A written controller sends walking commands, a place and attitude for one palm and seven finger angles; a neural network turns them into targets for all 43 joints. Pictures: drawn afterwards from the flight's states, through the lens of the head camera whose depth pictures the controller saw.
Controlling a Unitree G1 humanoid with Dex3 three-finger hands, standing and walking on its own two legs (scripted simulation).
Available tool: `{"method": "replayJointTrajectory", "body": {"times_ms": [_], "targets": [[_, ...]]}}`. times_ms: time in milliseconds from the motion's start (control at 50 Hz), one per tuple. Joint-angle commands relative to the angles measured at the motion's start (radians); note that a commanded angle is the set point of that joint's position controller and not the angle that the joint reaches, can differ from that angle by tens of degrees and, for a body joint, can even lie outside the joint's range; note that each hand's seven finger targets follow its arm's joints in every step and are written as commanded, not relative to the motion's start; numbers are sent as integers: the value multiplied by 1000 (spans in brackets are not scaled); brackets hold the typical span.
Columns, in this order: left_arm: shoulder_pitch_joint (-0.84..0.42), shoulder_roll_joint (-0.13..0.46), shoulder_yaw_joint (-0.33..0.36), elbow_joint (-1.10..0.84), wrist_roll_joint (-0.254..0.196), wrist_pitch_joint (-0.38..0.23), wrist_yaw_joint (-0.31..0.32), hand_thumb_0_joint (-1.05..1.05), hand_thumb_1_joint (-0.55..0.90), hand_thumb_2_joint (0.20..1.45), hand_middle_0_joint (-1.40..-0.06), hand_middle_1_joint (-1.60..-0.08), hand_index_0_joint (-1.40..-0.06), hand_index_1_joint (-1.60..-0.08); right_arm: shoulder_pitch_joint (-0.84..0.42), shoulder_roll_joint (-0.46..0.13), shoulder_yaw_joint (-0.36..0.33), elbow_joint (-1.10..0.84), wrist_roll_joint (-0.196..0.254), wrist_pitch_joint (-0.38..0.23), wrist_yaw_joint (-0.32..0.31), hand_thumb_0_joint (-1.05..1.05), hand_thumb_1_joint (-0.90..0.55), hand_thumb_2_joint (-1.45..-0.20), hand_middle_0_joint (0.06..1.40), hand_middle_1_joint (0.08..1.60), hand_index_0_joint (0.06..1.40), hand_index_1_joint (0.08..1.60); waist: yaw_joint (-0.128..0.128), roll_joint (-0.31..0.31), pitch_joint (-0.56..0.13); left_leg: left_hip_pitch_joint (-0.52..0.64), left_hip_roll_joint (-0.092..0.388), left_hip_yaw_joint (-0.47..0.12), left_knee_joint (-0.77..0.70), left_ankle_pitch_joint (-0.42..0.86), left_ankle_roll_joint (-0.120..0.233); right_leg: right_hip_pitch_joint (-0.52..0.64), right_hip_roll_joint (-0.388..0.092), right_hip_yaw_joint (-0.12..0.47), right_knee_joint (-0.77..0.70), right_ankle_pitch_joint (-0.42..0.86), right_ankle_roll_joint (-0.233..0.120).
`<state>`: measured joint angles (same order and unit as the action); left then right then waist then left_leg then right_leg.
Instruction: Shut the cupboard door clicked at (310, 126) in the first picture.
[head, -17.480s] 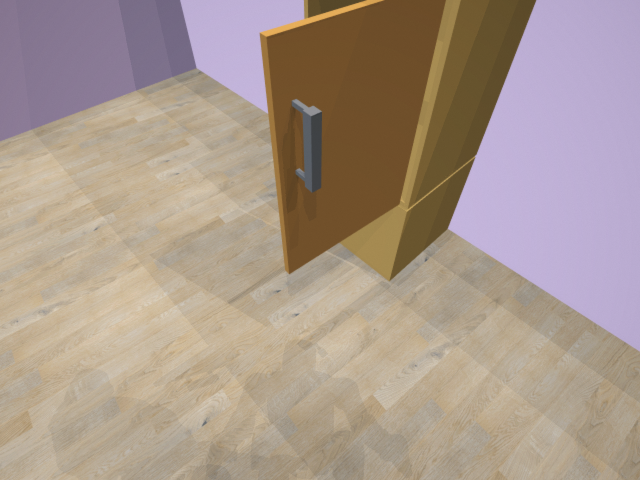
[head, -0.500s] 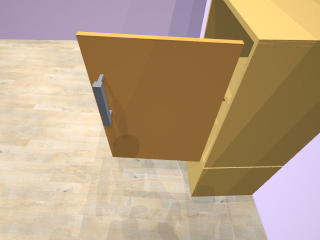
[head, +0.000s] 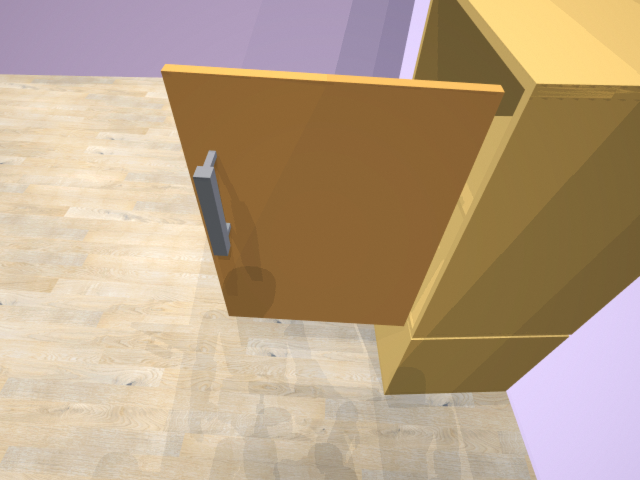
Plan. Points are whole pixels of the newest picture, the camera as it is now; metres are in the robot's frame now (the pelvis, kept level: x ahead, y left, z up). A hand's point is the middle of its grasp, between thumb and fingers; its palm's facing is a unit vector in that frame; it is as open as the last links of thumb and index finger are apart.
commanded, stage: raise the hand and make a fist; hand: left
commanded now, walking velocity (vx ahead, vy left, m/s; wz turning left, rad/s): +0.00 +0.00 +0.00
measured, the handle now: (217, 205) +0.48 +0.19 +0.05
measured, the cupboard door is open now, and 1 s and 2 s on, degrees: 85 85 85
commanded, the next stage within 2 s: bring the fist close to the handle in 1.88 s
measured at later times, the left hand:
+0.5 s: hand out of the picture +0.12 +0.17 -0.04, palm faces +0.19 -0.98 -0.04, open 5.6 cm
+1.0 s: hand (197, 421) +0.18 +0.15 +0.00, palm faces +0.00 -1.00 -0.04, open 3.4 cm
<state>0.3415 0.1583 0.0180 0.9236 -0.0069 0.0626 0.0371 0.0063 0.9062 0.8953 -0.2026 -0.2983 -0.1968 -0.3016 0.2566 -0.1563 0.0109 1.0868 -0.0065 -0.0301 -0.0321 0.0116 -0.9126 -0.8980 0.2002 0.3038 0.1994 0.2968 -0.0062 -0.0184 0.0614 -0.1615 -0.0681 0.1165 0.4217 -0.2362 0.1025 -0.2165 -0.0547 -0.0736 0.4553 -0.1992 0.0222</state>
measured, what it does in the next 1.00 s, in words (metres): lowers itself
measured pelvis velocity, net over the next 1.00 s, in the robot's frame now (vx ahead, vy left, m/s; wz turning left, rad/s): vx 0.01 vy -0.04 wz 0.10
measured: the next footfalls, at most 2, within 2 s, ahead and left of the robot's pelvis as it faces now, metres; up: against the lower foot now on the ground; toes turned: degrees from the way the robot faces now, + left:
none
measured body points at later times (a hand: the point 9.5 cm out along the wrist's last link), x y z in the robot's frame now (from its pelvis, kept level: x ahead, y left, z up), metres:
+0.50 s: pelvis +0.00 -0.04 -0.09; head +0.05 -0.01 +0.36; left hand +0.11 +0.22 -0.03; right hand +0.27 -0.25 -0.11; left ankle +0.00 +0.05 -0.74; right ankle +0.04 -0.11 -0.74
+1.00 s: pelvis +0.01 -0.04 -0.06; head +0.07 -0.04 +0.38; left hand +0.18 +0.21 +0.00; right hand +0.20 -0.28 -0.14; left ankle +0.00 +0.05 -0.74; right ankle +0.04 -0.11 -0.74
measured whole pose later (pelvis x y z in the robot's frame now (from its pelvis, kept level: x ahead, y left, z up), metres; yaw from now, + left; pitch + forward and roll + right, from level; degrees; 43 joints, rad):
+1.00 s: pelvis +0.01 -0.04 -0.06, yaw +5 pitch +12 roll -2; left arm 0.51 0.25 0.13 -0.12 -0.31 -0.39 -0.33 0.01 0.90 0.90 -0.98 -1.15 -0.97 -1.15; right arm 0.27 -0.29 -0.03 0.55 0.06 -0.24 -0.06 0.02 -0.90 -0.90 0.20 0.30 0.20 0.30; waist 0.00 0.04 -0.11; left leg -0.74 -0.04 0.01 1.03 -0.51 0.06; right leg -0.75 0.03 -0.13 0.97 -0.45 -0.07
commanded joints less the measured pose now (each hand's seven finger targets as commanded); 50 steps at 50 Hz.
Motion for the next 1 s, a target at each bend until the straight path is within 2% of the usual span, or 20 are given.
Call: {"method": "replayJointTrajectory", "body": {"times_ms": [0,20,40,60,80,140,180,220,300,360,400,460,520,600,660,700,740,820,880,980], "targets": [[-126,183,43,-1182,-139,-216,88,0,900,900,-237,-340,-237,-340,-17,-247,8,-312,42,-304,-77,0,-900,-900,200,300,200,300,1,367,-433,251,185,-288,-116,396,-230,-147,77,11,234,-164,-48],[150,-95,-134,-861,-137,-97,79,0,900,900,-255,-360,-255,-360,-10,-165,2,-278,46,-320,-34,0,-900,-900,200,300,200,300,-14,241,-196,85,173,-313,-158,229,-228,-225,46,9,253,-192,-41],[-35,-43,-126,-1046,-166,-129,84,0,900,900,-273,-380,-273,-380,7,-227,-33,-338,54,-335,-8,0,-900,-900,200,300,200,300,-43,234,-80,-9,155,-300,-111,63,-199,-237,33,17,222,-144,-44],[-37,-29,-100,-1035,-158,-171,68,0,900,900,-292,-400,-292,-400,-29,-216,-35,-388,45,-350,-1,0,-900,-900,200,300,200,300,-40,178,-22,-80,134,-296,-61,-19,-181,-241,32,4,177,-125,-50],[12,24,-20,-907,-150,-221,45,0,900,900,-310,-420,-310,-420,-38,-225,-47,-405,37,-354,3,0,-900,-900,200,300,200,300,-45,39,56,-191,104,-263,13,-100,-157,-263,35,-8,108,-117,-58],[350,29,96,-684,-206,-416,-108,0,900,900,-365,-480,-365,-480,-57,-215,-70,-508,24,-327,34,0,-900,-900,200,300,200,300,29,-333,1,-426,37,-176,223,-103,-131,-306,35,12,121,-264,-68],[370,67,140,-711,-251,-579,-253,0,900,900,-402,-520,-402,-520,-106,-224,-92,-580,18,-306,43,0,-900,-900,200,300,200,300,51,-414,-55,-566,15,-133,328,-164,-141,-318,24,63,200,-339,-68],[376,123,178,-704,-260,-673,-367,0,900,900,-438,-560,-438,-560,-148,-241,-108,-656,24,-283,60,0,-900,-900,200,300,200,300,60,-275,-66,-648,0,-114,410,-206,-131,-330,2,137,259,-345,-76],[261,196,226,-1003,-290,-676,-380,0,900,900,-512,-640,-512,-640,-181,-228,-97,-758,33,-272,56,0,-900,-900,200,300,200,300,97,155,-273,-627,8,-125,456,-202,-110,-421,40,112,433,-310,-88],[97,183,181,-1343,-311,-719,-315,0,900,900,-567,-700,-567,-700,-121,-210,-83,-773,24,-290,44,0,-900,-900,200,300,200,300,45,280,-454,-492,44,-199,481,-125,-109,-500,68,74,511,-182,-87],[-13,200,141,-1497,-304,-758,-287,0,900,900,-603,-740,-603,-740,-87,-222,-79,-741,20,-298,26,0,-900,-900,200,300,200,300,0,284,-478,-444,54,-217,536,-25,-110,-541,82,86,531,-115,-88],[19,139,58,-1403,-288,-770,-311,0,900,900,-658,-800,-658,-800,-66,-225,-75,-684,30,-313,9,0,-900,-900,200,300,200,300,-63,143,-392,-519,67,-216,601,-19,-77,-578,80,96,506,-104,-73],[47,164,69,-1215,-278,-664,-384,0,900,900,-713,-860,-713,-860,-60,-228,-69,-676,49,-293,-15,0,-900,-900,200,300,200,300,-83,-12,-300,-667,66,-201,628,-116,-56,-526,72,135,435,-182,-51],[200,250,179,-1087,-288,-390,-448,0,900,900,-787,-940,-787,-940,-109,-224,-69,-760,84,-239,-27,0,-900,-900,200,300,200,300,19,-66,-370,-682,44,-177,565,-90,-53,-317,33,199,354,-180,-24],[234,262,295,-1253,-347,-303,-395,0,900,900,-842,-1000,-842,-1000,-128,-178,-59,-802,82,-206,-29,0,-900,-900,200,300,200,300,65,-36,-499,-619,32,-171,523,-5,-66,-150,3,191,352,14,7],[234,281,368,-1315,-366,-332,-323,0,900,900,-878,-1040,-878,-1040,-127,-156,-53,-788,65,-200,-30,0,-900,-900,200,300,200,300,85,-35,-490,-602,41,-184,512,43,-77,-105,12,174,381,150,2],[255,222,335,-1328,-362,-399,-280,0,900,900,-915,-1080,-915,-1080,-94,-140,-57,-765,61,-209,-24,0,-900,-900,200,300,200,300,68,0,-461,-580,48,-181,483,79,-85,-134,18,138,399,239,-13],[197,156,198,-1259,-325,-511,-306,0,900,900,-988,-1160,-988,-1160,-61,-171,-59,-716,56,-246,-18,0,-900,-900,200,300,200,300,-11,-8,-334,-604,56,-181,499,30,-81,-279,18,149,378,144,1],[154,160,126,-1218,-310,-532,-365,0,900,900,-1043,-1220,-1043,-1220,-48,-205,-63,-710,65,-277,-22,0,-900,-900,200,300,200,300,-39,3,-302,-596,57,-182,499,-50,-68,-359,22,143,341,-59,-7],[117,283,237,-1312,-316,-503,-361,0,900,900,-1135,-1320,-1135,-1320,-47,-215,-67,-730,73,-284,-41,0,-900,-900,200,300,200,300,12,45,-431,-500,55,-176,447,-14,-58,-258,27,134,318,-96,-29]]}}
